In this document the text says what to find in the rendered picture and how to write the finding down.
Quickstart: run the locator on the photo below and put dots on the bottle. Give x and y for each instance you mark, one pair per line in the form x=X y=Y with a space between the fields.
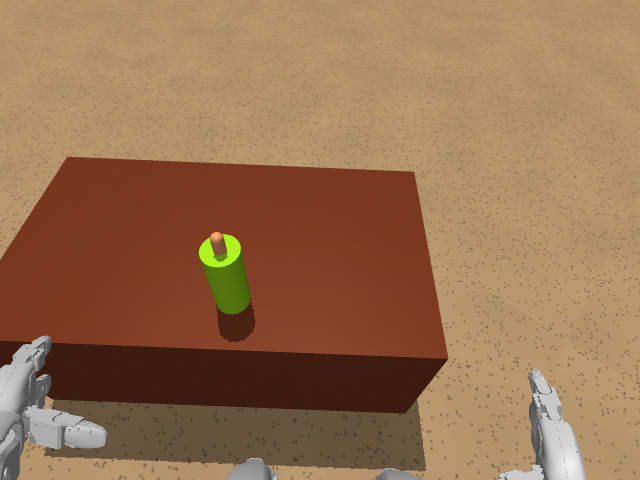
x=222 y=260

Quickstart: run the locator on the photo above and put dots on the right robot hand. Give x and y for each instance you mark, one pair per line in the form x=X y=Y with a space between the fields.
x=558 y=455

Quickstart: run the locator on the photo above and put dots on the left robot arm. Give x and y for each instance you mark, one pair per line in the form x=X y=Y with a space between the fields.
x=12 y=437

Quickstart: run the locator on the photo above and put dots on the left robot hand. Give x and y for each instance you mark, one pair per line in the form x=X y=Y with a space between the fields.
x=22 y=393

